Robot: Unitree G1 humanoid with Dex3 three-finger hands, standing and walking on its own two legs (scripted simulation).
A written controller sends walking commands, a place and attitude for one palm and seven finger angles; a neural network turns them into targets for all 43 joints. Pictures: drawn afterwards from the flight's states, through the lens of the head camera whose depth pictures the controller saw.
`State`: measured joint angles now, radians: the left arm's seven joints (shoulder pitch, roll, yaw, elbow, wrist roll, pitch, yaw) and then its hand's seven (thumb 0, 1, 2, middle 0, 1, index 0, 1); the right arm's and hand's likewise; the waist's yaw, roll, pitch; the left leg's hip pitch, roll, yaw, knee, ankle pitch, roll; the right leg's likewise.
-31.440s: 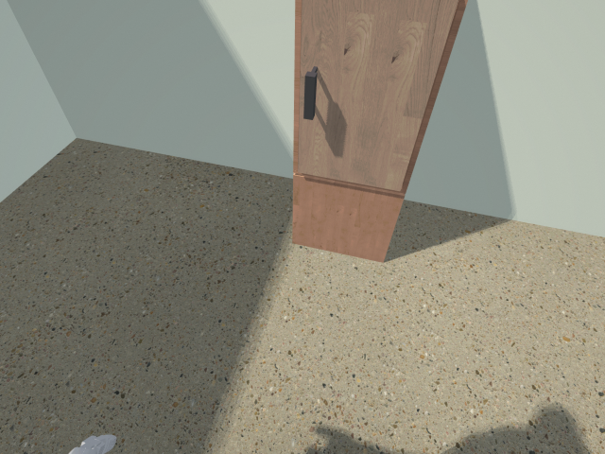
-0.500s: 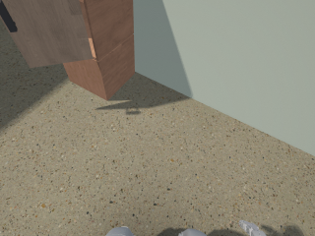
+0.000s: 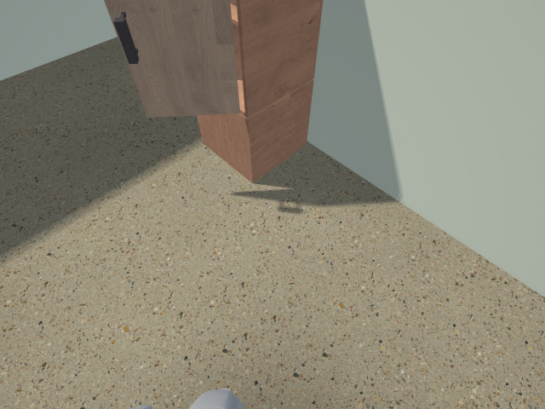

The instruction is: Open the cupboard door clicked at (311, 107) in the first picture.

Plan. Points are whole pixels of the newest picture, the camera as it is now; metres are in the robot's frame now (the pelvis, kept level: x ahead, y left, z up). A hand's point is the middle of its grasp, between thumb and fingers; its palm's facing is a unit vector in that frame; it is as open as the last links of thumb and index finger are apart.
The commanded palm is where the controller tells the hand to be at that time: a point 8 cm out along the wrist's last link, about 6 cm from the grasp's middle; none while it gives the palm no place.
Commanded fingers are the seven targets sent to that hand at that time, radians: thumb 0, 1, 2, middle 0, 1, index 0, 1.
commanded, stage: turn to face it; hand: left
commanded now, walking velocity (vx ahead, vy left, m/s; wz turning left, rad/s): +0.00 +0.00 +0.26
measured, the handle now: (128, 38) +1.07 +0.49 -0.03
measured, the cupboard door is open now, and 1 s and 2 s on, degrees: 50 50 50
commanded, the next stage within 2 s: take the last steps up to it in 0.02 s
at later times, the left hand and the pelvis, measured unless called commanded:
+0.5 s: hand out of the picture +0.06 +0.21 -0.16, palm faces +0.22 -0.94 -0.25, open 7.4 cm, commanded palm none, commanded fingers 0.00 0.90 0.90 -0.20 -0.30 -0.20 -0.30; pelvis +0.04 +0.01 -0.01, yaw +9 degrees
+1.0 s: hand (104, 385) +0.17 +0.30 -0.17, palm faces +0.25 -0.95 -0.20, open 7.4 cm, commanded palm none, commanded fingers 0.00 0.90 0.90 -0.20 -0.30 -0.20 -0.30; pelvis +0.18 +0.11 +0.00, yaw +11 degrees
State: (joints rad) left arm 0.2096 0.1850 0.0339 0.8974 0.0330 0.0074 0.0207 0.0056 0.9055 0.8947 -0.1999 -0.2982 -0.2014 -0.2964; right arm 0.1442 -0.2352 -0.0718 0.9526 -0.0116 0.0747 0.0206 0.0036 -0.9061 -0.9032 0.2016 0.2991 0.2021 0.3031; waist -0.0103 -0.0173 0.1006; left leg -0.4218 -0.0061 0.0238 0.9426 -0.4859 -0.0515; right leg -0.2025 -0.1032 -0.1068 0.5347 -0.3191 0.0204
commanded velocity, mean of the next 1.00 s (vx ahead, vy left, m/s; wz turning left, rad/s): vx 0.27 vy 0.10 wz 0.10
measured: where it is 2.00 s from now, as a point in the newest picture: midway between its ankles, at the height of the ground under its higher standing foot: (225, 300)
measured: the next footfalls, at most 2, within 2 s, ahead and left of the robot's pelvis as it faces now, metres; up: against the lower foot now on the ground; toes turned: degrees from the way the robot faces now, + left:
left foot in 0.10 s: +0.05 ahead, +0.12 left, +0.00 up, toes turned +5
right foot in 0.42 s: +0.08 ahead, -0.12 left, +0.00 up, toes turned +2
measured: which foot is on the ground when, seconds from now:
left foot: up 0.00-0.08, down 0.10-0.42, up 0.44-0.76, down 0.78-1.00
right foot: down 0.00-0.10, up 0.12-0.40, down 0.42-0.78, up 0.80-1.00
